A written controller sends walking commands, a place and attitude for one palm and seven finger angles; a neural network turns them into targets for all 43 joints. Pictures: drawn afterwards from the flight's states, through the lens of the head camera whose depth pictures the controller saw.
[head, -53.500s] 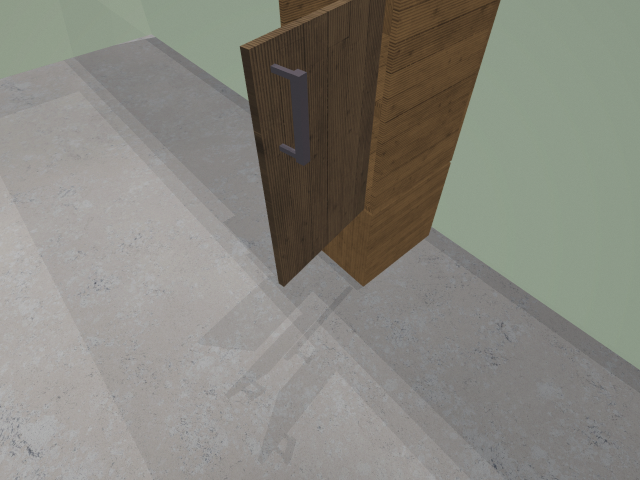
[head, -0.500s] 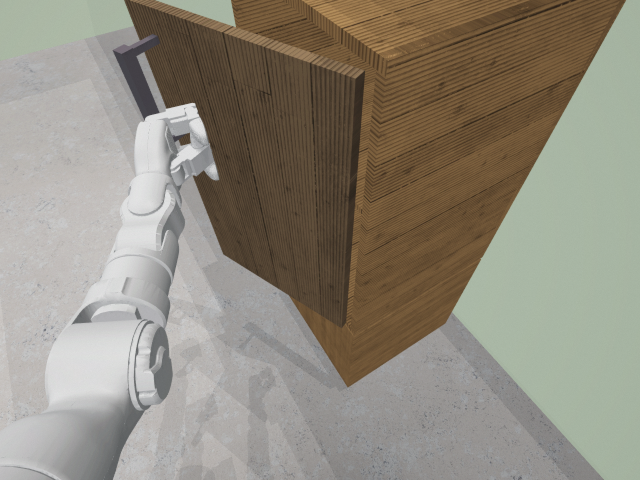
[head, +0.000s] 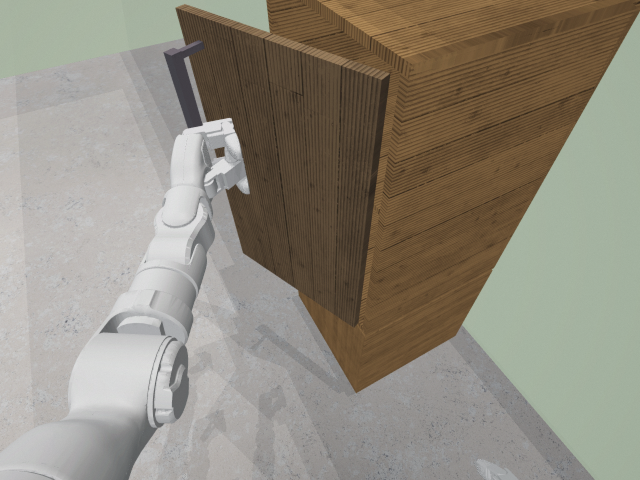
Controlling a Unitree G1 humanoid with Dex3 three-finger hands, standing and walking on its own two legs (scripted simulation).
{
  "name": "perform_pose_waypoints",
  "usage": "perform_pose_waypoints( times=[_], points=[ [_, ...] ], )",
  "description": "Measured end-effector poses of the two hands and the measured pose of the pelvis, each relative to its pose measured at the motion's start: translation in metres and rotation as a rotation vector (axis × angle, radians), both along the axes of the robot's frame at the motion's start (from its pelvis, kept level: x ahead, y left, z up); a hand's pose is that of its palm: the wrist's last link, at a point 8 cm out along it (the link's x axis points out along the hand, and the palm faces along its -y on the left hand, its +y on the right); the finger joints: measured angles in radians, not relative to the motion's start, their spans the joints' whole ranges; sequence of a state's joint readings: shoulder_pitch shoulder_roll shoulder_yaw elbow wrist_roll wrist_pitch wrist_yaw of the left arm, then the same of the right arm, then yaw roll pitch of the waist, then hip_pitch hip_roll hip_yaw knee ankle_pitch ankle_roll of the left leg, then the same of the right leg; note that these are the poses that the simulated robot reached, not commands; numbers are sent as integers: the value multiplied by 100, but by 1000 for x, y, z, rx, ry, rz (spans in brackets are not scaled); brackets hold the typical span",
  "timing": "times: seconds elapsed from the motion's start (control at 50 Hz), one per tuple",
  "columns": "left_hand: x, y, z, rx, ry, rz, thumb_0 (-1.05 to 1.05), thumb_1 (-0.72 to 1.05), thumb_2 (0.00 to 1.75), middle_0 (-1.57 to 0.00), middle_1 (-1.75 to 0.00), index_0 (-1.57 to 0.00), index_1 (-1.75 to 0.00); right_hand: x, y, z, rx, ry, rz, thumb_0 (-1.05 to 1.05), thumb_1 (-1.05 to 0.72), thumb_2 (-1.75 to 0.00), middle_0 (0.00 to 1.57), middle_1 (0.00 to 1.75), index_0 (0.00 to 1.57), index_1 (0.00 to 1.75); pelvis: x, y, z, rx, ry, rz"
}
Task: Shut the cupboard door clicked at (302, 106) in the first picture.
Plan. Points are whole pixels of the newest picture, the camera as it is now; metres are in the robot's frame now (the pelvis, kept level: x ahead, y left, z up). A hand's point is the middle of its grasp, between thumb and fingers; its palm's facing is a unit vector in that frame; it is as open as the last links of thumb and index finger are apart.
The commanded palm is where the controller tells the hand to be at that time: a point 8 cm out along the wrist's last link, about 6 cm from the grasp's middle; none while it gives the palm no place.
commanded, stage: draw the hand back to the body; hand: left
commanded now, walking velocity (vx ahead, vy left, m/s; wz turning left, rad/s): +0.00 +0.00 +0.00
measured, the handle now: (197, 97) +0.66 +0.18 +0.14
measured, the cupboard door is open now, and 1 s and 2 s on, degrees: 24 24 24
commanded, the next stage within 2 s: step back with the hand held close in 1.52 s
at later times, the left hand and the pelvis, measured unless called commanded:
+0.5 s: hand (141, 242) +0.33 +0.18 +0.17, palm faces +0.06 -0.99 -0.08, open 3.1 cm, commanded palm +0.30 +0.23 +0.17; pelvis +0.01 +0.02 +0.01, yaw +1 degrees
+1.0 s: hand (15, 327) +0.24 +0.26 +0.17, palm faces +0.38 -0.86 -0.35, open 5.0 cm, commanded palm +0.19 +0.31 +0.19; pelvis +0.02 +0.02 +0.02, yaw +1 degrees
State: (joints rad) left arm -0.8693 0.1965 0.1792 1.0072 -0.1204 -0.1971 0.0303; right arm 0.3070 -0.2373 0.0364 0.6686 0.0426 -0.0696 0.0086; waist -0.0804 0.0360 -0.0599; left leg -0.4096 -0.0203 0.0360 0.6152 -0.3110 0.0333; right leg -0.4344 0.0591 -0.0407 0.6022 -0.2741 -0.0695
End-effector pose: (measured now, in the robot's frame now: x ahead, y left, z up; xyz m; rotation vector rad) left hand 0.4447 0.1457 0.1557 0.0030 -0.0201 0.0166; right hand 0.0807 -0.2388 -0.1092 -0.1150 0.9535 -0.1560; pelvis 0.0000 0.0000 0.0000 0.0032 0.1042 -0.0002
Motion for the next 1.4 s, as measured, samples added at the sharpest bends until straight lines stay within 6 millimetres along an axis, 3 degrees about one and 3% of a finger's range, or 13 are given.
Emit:
perform_pose_waypoints(
  times=[0.12, 0.22, 0.36, 0.5, 0.6, 0.78, 0.96, 1.24, 1.4],
  points=[
    [-19, 19, -2, -4, -46, 0, 2, 90, 90, -130, -150, -129, -150, -18, 2, -2, 13, 34, -40, 1, -91, -90, 20, 29, 20, 30, 5, 5, 3, 2, -16, -30],
    [-49, 43, -7, -3, -38, 7, 2, 90, 90, -130, -150, -130, -150, -9, 0, 4, -4, 15, -47, 2, -91, -90, 20, 29, 20, 30, 8, 7, 6, -2, -52, -33],
    [-95, 67, 4, 11, -58, 10, 2, 90, 90, -130, -150, -130, -150, 47, 5, 25, -44, -131, 19, 2, -91, -90, 20, 29, 20, 30, 8, 12, 9, -8, -103, -7],
    [-137, 85, 16, 85, -76, 44, 2, 90, 90, -125, -144, -125, -145, 114, 28, 59, -39, -330, 112, 2, -91, -90, 19, 29, 20, 30, 8, 15, 12, -8, -141, 11],
    [-169, 98, 15, 180, -113, 133, 2, 90, 90, -115, -134, -115, -134, 137, 49, 70, -24, -361, 179, 2, -91, -90, 20, 29, 20, 30, 8, 16, 15, -8, -161, 21],
    [-208, 131, 16, 277, -100, 276, 2, 90, 89, -93, -109, -93, -109, 126, 67, 50, 5, -240, 219, 1, -91, -90, 20, 30, 20, 30, 14, 20, 19, -12, -177, 28],
    [-237, 152, 28, 367, -114, 342, 2, 90, 89, -69, -82, -68, -83, 105, 56, 32, 6, -156, 164, 2, -91, -90, 20, 30, 20, 30, 22, 24, 19, -14, -177, 21],
    [-296, 184, 36, 474, -87, 489, 2, 89, 89, -32, -42, -32, -42, 115, 38, 45, -46, -237, 144, 2, -91, -90, 20, 29, 20, 30, 21, 23, 18, -18, -180, 23],
    [-296, 181, 29, 424, -97, 505, 2, 89, 89, -23, -33, -23, -33, 123, 47, 51, -43, -273, 180, 2, -91, -90, 20, 29, 20, 30, 15, 21, 18, -15, -185, 31]
  ],
)
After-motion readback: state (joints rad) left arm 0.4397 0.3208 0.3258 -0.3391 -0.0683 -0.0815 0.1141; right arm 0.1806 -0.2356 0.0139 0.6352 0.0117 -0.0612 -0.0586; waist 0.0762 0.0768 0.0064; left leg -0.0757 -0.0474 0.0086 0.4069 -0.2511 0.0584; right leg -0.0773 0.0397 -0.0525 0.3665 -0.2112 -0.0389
